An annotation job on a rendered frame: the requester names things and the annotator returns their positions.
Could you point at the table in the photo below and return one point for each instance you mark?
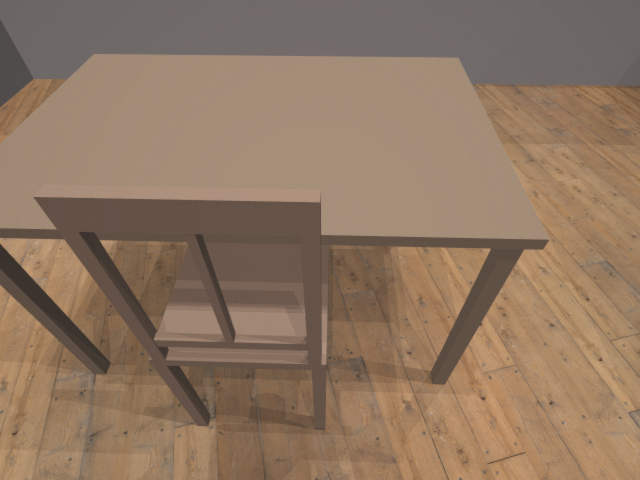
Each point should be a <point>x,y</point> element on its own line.
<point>401,148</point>

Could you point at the chair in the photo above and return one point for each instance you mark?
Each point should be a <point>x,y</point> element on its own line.
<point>236,305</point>

